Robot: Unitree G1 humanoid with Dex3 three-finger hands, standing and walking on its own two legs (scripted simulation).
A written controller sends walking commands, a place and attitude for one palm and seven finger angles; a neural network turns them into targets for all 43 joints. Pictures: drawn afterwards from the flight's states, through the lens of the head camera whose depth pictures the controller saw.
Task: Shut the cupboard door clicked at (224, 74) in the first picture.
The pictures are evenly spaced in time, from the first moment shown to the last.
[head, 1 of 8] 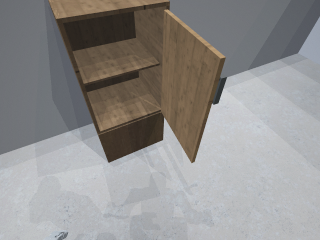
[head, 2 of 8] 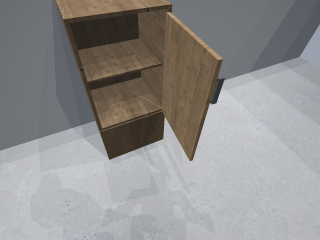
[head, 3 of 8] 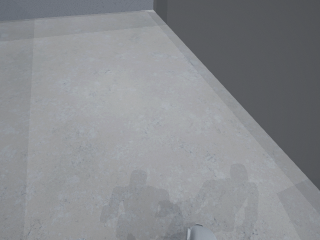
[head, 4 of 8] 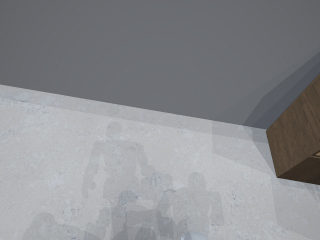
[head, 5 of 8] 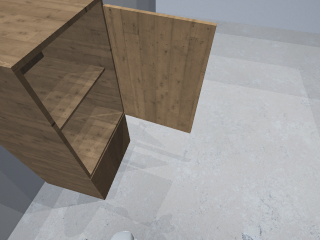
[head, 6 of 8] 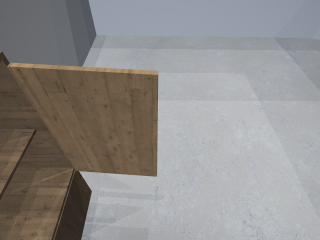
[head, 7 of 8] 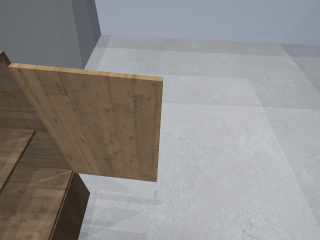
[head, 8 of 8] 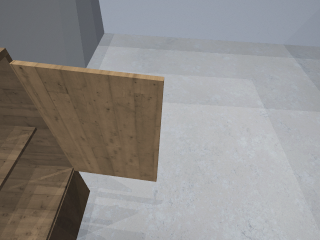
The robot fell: no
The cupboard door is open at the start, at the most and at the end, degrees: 85 85 85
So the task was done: no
